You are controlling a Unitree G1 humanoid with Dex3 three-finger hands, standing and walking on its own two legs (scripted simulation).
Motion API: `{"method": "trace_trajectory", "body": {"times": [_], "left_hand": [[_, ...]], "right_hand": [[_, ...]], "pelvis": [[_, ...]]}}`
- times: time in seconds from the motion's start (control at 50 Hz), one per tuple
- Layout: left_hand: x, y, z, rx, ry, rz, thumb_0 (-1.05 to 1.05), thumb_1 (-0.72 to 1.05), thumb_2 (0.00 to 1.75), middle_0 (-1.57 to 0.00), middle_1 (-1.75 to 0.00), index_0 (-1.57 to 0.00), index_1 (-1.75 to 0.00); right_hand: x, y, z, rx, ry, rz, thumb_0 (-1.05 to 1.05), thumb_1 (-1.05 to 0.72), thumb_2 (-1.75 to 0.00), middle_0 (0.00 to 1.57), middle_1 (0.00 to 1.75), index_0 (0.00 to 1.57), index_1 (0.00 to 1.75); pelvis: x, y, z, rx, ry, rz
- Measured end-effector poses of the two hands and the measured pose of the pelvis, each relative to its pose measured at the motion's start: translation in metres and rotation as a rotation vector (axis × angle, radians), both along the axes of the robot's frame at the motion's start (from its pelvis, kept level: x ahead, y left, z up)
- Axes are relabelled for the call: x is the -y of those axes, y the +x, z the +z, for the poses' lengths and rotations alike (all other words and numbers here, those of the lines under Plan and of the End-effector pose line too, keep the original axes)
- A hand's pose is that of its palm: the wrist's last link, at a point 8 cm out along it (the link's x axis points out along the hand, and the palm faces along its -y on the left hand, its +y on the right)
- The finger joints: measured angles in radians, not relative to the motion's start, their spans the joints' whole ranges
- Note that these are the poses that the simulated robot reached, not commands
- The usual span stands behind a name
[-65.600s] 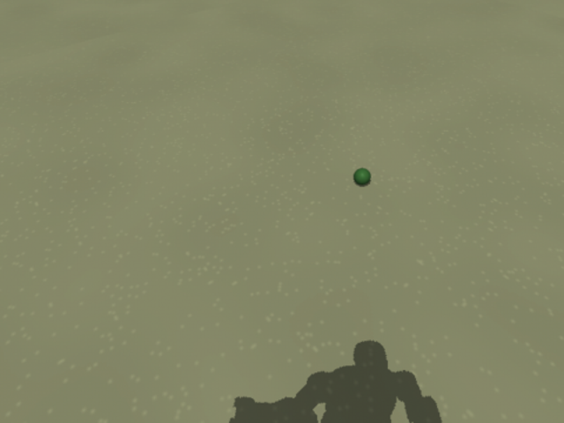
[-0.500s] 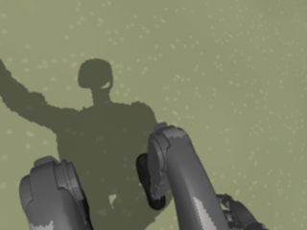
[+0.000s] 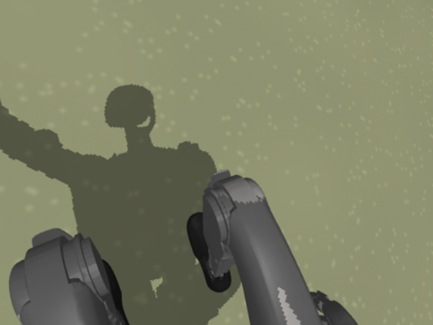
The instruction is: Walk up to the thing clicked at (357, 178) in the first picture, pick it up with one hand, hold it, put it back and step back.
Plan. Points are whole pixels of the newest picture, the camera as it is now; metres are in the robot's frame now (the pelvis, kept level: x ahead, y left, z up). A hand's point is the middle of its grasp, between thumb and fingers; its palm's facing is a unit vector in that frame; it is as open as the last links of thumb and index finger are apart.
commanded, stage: home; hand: left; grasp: from above
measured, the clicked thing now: out of the picture +0.56 +0.36 -0.29
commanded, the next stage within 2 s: none
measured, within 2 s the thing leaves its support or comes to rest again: neither
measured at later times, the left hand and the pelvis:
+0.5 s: hand out of the picture +0.38 +0.32 +0.03, palm faces -0.21 -0.68 -0.70, open 8.2 cm; pelvis +0.02 -0.01 +0.14, yaw +7 degrees
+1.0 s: hand out of the picture +0.28 +0.23 +0.23, palm faces +0.22 -0.94 -0.25, open 7.4 cm; pelvis +0.06 -0.01 +0.32, yaw +10 degrees
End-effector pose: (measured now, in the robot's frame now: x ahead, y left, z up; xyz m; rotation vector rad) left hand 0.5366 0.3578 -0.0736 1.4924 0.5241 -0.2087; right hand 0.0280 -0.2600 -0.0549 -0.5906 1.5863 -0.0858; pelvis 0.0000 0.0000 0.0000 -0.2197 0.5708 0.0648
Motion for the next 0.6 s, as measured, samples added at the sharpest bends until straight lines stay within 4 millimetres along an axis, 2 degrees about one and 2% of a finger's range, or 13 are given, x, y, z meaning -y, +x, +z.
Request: {"method": "trace_trajectory", "body": {"times": [0.08,0.14,0.2,0.28,0.38,0.46,0.52,0.6], "left_hand": [[0.003,-0.011,-0.004,0.022,-0.042,0.021,0.0,-0.14,0.9,-0.25,-0.69,-0.23,-0.7],[0.005,-0.024,0.003,0.054,-0.098,0.048,0.0,-0.01,0.89,-0.25,-0.62,-0.23,-0.63],[0.005,-0.043,0.022,0.099,-0.171,0.099,0.0,0.14,0.88,-0.24,-0.55,-0.23,-0.56],[0.001,-0.074,0.059,0.12,-0.255,0.197,0.0,0.32,0.86,-0.23,-0.47,-0.22,-0.47],[-0.002,-0.115,0.108,0.096,-0.364,0.323,0.0,0.5,0.86,-0.22,-0.4,-0.21,-0.4],[0.006,-0.144,0.142,0.074,-0.471,0.405,0.0,0.63,0.89,-0.22,-0.38,-0.22,-0.38],[0.015,-0.164,0.164,0.071,-0.557,0.463,0.0,0.71,0.91,-0.23,-0.38,-0.22,-0.37],[0.028,-0.187,0.192,0.087,-0.662,0.552,0.0,0.8,0.94,-0.23,-0.37,-0.22,-0.37]], "right_hand": [[-0.003,-0.001,-0.006,-0.004,0.031,-0.017,0.0,-0.9,-0.9,0.2,0.3,0.2,0.3],[-0.003,0.006,-0.007,0.007,0.055,-0.032,0.0,-0.89,-0.9,0.2,0.3,0.2,0.3],[-0.003,0.024,-0.003,0.04,0.077,-0.047,0.0,-0.89,-0.89,0.2,0.3,0.2,0.3],[-0.001,0.061,0.011,0.125,0.105,-0.043,0.0,-0.9,-0.9,0.21,0.3,0.2,0.3],[-0.004,0.118,0.043,0.281,0.149,0.0,0.0,-0.9,-0.9,0.2,0.3,0.2,0.3],[-0.009,0.16,0.078,0.412,0.184,0.043,0.0,-0.9,-0.9,0.2,0.3,0.2,0.3],[-0.015,0.183,0.105,0.498,0.208,0.067,0.0,-0.9,-0.9,0.2,0.3,0.2,0.3],[-0.023,0.205,0.14,0.589,0.237,0.081,0.0,-0.9,-0.9,0.2,0.3,0.2,0.3]], "pelvis": [[0.001,0.0,-0.001,-0.002,0.003,0.004],[0.002,0.002,0.005,-0.019,0.009,0.01],[0.003,0.005,0.018,-0.044,0.022,0.019],[0.004,0.01,0.046,-0.072,0.041,0.031],[0.004,0.016,0.089,-0.07,0.063,0.045],[0.005,0.02,0.122,-0.048,0.08,0.054],[0.005,0.024,0.146,-0.027,0.091,0.062],[0.006,0.029,0.177,0.005,0.106,0.073]]}}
